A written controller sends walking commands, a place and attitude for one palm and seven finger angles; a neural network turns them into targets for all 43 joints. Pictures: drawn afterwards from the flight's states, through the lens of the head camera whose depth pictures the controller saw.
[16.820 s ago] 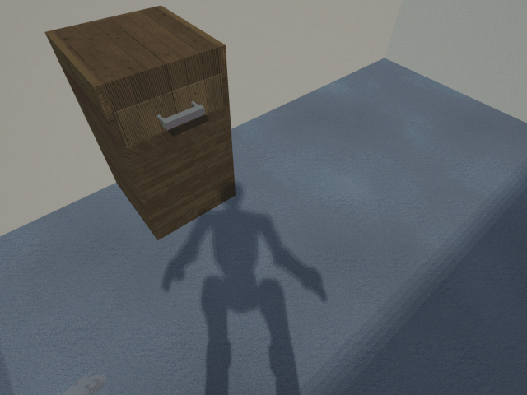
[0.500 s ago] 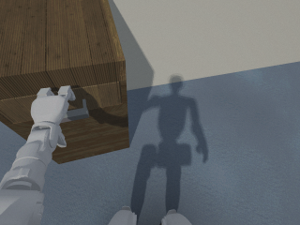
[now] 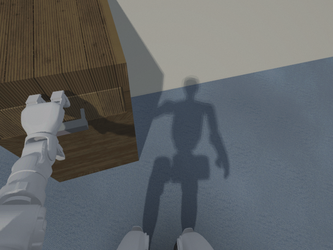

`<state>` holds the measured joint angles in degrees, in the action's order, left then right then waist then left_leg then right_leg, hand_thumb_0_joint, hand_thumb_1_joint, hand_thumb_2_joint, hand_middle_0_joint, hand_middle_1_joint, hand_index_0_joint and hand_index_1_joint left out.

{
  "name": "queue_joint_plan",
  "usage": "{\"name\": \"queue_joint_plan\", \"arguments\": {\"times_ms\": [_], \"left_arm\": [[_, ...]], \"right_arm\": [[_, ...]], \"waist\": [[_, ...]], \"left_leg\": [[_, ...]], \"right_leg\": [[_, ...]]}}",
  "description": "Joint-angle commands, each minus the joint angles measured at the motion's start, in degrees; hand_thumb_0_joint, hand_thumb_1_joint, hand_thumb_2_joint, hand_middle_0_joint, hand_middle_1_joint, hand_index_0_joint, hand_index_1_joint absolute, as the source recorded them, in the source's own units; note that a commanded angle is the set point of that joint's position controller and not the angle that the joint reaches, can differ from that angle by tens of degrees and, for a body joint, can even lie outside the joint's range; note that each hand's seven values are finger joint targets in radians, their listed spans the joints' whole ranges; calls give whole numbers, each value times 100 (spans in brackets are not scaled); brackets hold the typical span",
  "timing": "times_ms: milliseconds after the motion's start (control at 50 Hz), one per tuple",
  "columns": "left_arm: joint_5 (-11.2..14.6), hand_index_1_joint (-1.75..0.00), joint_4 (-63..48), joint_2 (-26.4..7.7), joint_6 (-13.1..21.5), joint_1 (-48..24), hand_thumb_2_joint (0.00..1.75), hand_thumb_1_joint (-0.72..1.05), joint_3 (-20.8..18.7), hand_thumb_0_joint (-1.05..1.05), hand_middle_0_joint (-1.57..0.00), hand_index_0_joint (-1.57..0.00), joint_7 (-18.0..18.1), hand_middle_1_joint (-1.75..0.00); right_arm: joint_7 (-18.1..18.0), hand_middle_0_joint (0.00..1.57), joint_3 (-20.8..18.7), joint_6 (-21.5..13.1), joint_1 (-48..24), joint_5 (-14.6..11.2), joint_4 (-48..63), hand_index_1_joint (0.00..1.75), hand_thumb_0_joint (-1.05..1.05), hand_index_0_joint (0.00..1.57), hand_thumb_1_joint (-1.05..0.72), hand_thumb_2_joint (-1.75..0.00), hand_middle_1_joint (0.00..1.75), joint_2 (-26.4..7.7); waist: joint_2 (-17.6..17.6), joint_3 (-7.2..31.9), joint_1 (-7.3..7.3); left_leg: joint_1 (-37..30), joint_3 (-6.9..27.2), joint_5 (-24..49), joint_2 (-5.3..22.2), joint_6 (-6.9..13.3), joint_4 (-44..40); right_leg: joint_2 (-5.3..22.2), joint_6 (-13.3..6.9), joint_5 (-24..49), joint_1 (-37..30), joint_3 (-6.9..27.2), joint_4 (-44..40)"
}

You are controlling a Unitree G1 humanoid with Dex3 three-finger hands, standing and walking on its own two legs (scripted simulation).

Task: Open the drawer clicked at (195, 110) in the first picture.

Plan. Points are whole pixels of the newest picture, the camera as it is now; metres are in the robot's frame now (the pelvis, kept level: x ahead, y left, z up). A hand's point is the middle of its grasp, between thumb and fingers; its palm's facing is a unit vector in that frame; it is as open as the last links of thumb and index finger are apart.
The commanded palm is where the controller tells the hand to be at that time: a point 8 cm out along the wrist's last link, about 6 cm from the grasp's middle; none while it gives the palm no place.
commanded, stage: move the hooked fingers above the handle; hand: left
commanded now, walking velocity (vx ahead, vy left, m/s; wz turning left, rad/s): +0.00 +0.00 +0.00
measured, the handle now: (60, 122) +0.47 +0.31 -0.09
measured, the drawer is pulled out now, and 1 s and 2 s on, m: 0.00 0.00 0.00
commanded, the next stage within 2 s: lower the fingers behind the handle in 1.64 s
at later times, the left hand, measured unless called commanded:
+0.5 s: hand (49, 128) +0.41 +0.30 -0.03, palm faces +0.02 -0.04 -1.00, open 13.9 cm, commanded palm +0.39 +0.31 +0.02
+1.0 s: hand (48, 129) +0.42 +0.31 -0.04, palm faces -0.01 -0.02 -1.00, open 13.9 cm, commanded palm +0.40 +0.31 +0.02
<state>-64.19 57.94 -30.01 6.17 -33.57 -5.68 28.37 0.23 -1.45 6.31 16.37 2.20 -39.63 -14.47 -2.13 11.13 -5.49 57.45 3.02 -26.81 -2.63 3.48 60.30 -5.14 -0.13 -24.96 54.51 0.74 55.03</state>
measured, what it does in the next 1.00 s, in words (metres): stands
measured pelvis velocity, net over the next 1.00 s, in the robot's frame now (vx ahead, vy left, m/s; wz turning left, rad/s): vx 0.00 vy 0.00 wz -0.02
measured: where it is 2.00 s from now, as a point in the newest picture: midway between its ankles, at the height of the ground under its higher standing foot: outside the picture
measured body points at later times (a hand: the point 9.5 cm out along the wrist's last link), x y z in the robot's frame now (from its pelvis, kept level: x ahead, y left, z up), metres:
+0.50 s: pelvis +0.00 -0.01 +0.00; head +0.12 +0.00 +0.43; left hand +0.41 +0.30 +0.02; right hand +0.09 -0.29 -0.13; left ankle +0.00 +0.07 -0.67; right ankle +0.00 -0.13 -0.67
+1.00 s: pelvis +0.00 +0.00 -0.01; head +0.13 +0.02 +0.42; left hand +0.42 +0.31 +0.01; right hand +0.05 -0.27 -0.13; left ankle +0.00 +0.07 -0.67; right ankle +0.00 -0.13 -0.67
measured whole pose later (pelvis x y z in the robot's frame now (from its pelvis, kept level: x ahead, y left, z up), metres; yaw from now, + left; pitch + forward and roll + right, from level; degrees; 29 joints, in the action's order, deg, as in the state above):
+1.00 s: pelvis +0.00 +0.00 -0.01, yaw -1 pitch +25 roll -4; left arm -64.0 58.8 -31.1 4.4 -33.2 -8.9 31.2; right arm 1.1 -1.0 7.5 15.3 2.1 -38.6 -15.0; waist -2.6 10.2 -5.0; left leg 59.8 1.4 -27.5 -2.2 3.9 62.1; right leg -5.4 0.5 -25.5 57.6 2.1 57.6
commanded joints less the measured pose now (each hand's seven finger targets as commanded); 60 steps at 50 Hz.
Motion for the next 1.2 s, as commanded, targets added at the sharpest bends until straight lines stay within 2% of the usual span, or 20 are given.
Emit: {"name": "queue_joint_plan", "arguments": {"times_ms": [0, 80, 140, 220, 300, 320, 340, 360, 460, 540, 600, 660, 700, 760, 880, 980, 1040, 1100, 1160, 1180], "left_arm": [[74, -120, -840, -2340, -485, -1275, 30, -50, -975, 0, -30, -30, 519, -120], [309, -120, -965, -2045, -586, -944, 30, -50, -728, 0, -30, -30, 171, -120], [434, -120, -983, -1622, -394, -1219, 30, -50, -279, 0, -30, -30, -176, -120], [343, -120, -1468, -1260, 277, -1766, 30, -50, 92, 0, -30, -30, -353, -120], [161, -120, -1635, -1438, 616, -1681, 30, -50, -224, 0, -30, -30, -12, -120], [116, -120, -1526, -1702, 586, -1563, 30, -50, -512, 0, -30, -30, 126, -120], [121, -120, -1355, -1762, 508, -1540, 30, -50, -595, 0, -30, -30, 252, -120], [143, -120, -1178, -2146, 374, -1392, 30, -50, -969, 0, -30, -30, 366, -120], [142, -120, -771, -2535, -375, -906, 30, -50, -1185, 0, -30, -30, 586, -120], [291, -120, -524, -2276, -618, -1176, 30, -50, -708, 0, -30, -30, 153, -120], [376, -120, -909, -1693, -250, -1818, 30, -50, -145, 0, -30, -30, -239, -120], [389, -120, -1465, -1376, 361, -2213, 30, -50, 143, 0, -30, -30, -484, -120], [316, -120, -1587, -1236, 624, -2206, 30, -50, 204, 0, -30, -30, -430, -120], [183, -120, -1173, -1898, 637, -1840, 30, -50, -546, 0, -30, -30, -86, -120], [56, -120, -642, -2591, -244, -1342, 30, -50, -1197, 0, -30, -30, 625, -120], [198, -120, -735, -2719, -701, -1546, 30, -50, -1082, 0, -30, -30, 450, -120], [304, -120, -937, -2322, -544, -1799, 30, -50, -681, 0, -30, -30, 89, -120], [339, -120, -1185, -1345, -132, -1978, 30, -50, 95, 0, -30, -30, -263, -120], [408, -120, -1321, -717, 202, -2102, 30, -50, 590, 0, -30, -30, -487, -120], [382, -120, -1316, -729, 293, -2099, 30, -50, 554, 0, -30, -30, -478, -120]], "right_arm": [[32, 20, -295, 4, 555, -21, 539, 30, 0, 20, -90, -90, 30, -1043], [17, 20, -374, -4, 641, -106, 585, 30, 0, 20, -90, -90, 30, -1061], [-71, 20, -401, -81, 678, -146, 475, 30, 0, 20, -90, -90, 30, -1041], [-205, 20, -439, -191, 625, -121, 278, 30, 0, 20, -90, -90, 30, -953], [-195, 20, -484, -200, 604, -39, 187, 30, 0, 20, -90, -90, 30, -913], [-177, 20, -474, -173, 594, -32, 181, 30, 0, 20, -90, -90, 30, -936], [-146, 20, -455, -156, 560, -10, 188, 30, 0, 20, -90, -90, 30, -935], [-113, 20, -415, -125, 543, -4, 175, 30, 0, 20, -90, -90, 30, -974], [13, 20, -306, 9, 413, -18, 501, 30, 0, 20, -90, -90, 30, -1015], [-24, 20, -315, -12, 543, -121, 553, 30, 0, 20, -90, -90, 30, -1068], [-140, 20, -385, -145, 619, -153, 440, 30, 0, 20, -90, -90, 30, -1044], [-239, 20, -432, -264, 622, -108, 296, 30, 0, 20, -90, -90, 30, -986], [-272, 20, -471, -282, 676, -62, 189, 30, 0, 20, -90, -90, 30, -963], [-212, 20, -434, -202, 678, -35, 115, 30, 0, 20, -90, -90, 30, -1009], [30, 20, -298, 9, 560, 12, 423, 30, 0, 20, -90, -90, 30, -1091], [15, 20, -288, 62, 585, -90, 551, 30, 0, 20, -90, -90, 30, -1148], [-62, 20, -345, -25, 654, -128, 482, 30, 0, 20, -90, -90, 30, -1148], [-149, 20, -428, -153, 712, -117, 334, 30, 0, 20, -90, -90, 30, -1055], [-190, 20, -449, -232, 708, -97, 229, 30, 0, 20, -90, -90, 30, -977], [-189, 20, -465, -236, 728, -91, 177, 30, 0, 20, -90, -90, 30, -970]], "waist": [[-677, 2548, 531], [-363, 2923, 351], [-13, 2348, 15], [-389, 2073, -169], [-972, 2116, 30], [-822, 2240, 106], [-818, 2184, 133], [-744, 2166, 290], [-458, 2542, 575], [-101, 2351, 234], [-266, 2326, -123], [-477, 2386, -252], [-846, 2311, -200], [-876, 2126, 82], [-750, 2447, 517], [-279, 2737, 381], [-386, 2734, 136], [-532, 2403, -164], [-663, 1941, -270], [-688, 1924, -234]], "left_leg": [[-2131, -71, 2831, 224, -183, -775], [-2321, -158, 3014, 250, -102, -809], [-2045, -213, 2490, 251, 8, -832], [-2222, -101, 2309, 278, -7, -739], [-2533, -7, 2677, 293, -117, -610], [-2431, 10, 2765, 286, -129, -570], [-2213, -48, 2662, 253, -115, -526], [-2005, -54, 2696, 229, -125, -546], [-1567, -252, 2682, 90, -82, -620], [-1472, -303, 2257, 115, -3, -727], [-1922, -209, 2152, 205, 14, -709], [-2308, -42, 2224, 280, -15, -609], [-2569, 49, 2331, 311, -92, -567], [-2296, 111, 2484, 309, -165, -551], [-1909, -28, 2739, 210, -206, -580], [-1911, -101, 2570, 204, -105, -775], [-2251, -82, 2458, 270, -70, -828], [-2791, 114, 2491, 391, -121, -841], [-2932, 289, 2312, 444, -195, -890], [-2957, 327, 2262, 447, -219, -876]], "right_leg": [[63, -322, 1798, -1204, -295, -374], [80, -206, 2368, -1727, -191, -541], [104, -148, 2305, -1739, -100, -799], [132, -188, 1824, -1018, -81, -766], [90, -307, 1556, -480, -197, -555], [86, -309, 1616, -519, -205, -473], [89, -300, 1649, -588, -187, -446], [104, -318, 1743, -751, -190, -358], [111, -247, 2364, -1693, -102, -287], [108, -144, 2330, -1922, -49, -583], [120, -137, 2011, -1425, -68, -712], [126, -186, 1631, -793, -111, -632], [86, -251, 1315, -293, -187, -536], [60, -328, 1206, -135, -274, -387], [55, -299, 1557, -704, -335, -135], [84, -181, 1896, -1432, -255, -373], [88, -165, 1773, -1331, -228, -567], [75, -186, 1358, -647, -298, -701], [93, -242, 994, -91, -352, -702], [93, -244, 926, 72, -363, -664]]}}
